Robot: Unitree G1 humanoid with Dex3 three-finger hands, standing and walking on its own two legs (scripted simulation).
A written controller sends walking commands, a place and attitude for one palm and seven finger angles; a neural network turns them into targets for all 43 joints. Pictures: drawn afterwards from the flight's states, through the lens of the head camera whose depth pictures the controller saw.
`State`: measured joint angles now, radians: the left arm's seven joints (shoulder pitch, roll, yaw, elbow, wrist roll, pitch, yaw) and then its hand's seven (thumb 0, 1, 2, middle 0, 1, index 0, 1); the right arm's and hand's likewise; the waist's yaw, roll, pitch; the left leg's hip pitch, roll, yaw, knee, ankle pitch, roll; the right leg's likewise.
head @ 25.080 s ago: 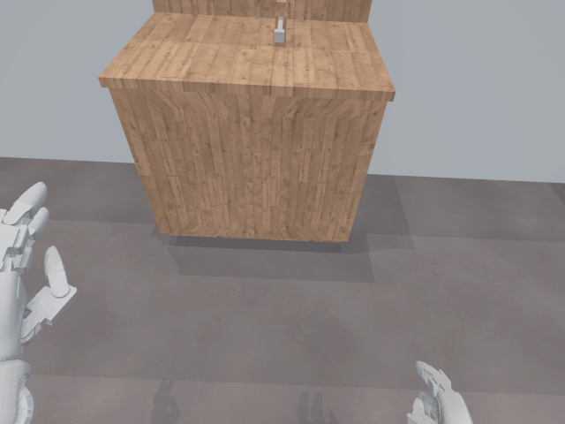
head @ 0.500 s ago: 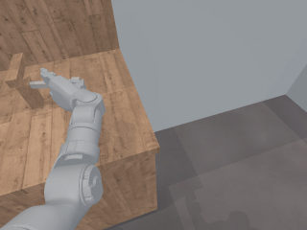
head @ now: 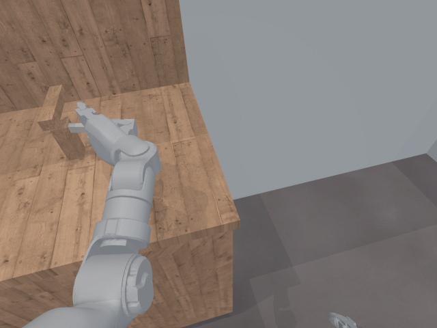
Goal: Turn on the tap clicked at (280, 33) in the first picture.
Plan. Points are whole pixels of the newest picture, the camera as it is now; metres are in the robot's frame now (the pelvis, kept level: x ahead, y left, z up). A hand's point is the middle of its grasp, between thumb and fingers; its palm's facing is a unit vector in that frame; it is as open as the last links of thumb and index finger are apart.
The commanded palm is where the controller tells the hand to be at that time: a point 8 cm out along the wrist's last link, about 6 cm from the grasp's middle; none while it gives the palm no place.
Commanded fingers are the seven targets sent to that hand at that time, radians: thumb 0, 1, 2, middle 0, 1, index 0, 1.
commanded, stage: lift the hand up off the lever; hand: left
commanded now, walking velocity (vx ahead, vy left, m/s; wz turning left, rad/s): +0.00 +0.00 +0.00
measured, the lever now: (129, 127) +0.50 +0.23 +0.11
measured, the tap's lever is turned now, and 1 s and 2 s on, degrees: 73 73 73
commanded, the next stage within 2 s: draw the hand back beside the body in 0.28 s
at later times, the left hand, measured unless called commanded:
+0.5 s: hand (145, 124) +0.42 +0.15 +0.18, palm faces +0.57 -0.81 -0.11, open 7.8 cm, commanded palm +0.35 +0.21 +0.18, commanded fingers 0.00 0.90 0.90 -0.16 -0.17 -0.16 -0.17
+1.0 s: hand (104, 183) +0.29 +0.19 +0.17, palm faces +0.21 -0.95 -0.22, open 7.6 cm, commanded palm +0.25 +0.25 +0.18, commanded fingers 0.00 0.90 0.90 -0.18 -0.25 -0.18 -0.25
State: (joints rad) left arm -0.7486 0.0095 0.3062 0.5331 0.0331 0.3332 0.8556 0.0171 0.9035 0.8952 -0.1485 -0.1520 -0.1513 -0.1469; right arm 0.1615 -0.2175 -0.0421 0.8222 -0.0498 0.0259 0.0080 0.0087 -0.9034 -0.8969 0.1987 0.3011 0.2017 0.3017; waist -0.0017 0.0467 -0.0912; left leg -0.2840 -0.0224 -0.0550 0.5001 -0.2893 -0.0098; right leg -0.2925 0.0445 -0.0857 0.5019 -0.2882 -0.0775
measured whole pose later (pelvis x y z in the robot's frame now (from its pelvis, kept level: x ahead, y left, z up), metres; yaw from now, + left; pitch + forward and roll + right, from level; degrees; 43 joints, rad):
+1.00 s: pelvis -0.03 +0.02 +0.01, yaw -3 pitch -5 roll +0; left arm -0.09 0.28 0.11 0.03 -0.08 -0.07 0.13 0.02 0.90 0.90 -0.17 -0.22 -0.18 -0.21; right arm 0.12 -0.23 0.00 0.70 0.01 0.01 -0.05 0.01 -0.90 -0.90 0.20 0.30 0.20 0.30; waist 0.02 0.07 0.05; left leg -0.06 -0.02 -0.01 0.33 -0.19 0.02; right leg -0.08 0.05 -0.03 0.33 -0.17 -0.06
